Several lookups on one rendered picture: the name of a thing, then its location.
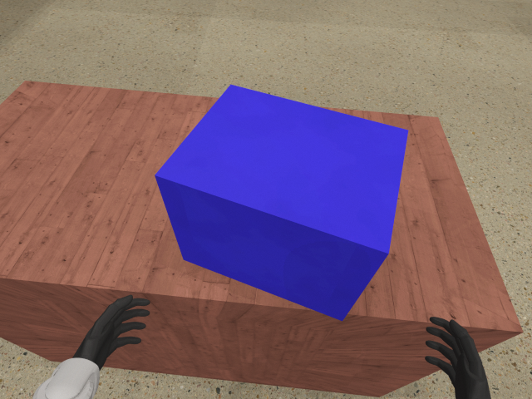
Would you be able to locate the robot right hand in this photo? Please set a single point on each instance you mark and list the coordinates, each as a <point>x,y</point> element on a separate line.
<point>466,371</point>

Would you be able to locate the left robot forearm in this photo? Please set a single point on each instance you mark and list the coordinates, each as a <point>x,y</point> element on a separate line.
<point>75,378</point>

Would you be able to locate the carton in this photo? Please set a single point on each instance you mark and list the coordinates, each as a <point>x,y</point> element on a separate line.
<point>293,199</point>

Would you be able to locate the pedestal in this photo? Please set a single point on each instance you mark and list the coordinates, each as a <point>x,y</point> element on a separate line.
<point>83,223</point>

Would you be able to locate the robot left hand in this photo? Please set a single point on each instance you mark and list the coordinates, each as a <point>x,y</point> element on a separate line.
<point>103,338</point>

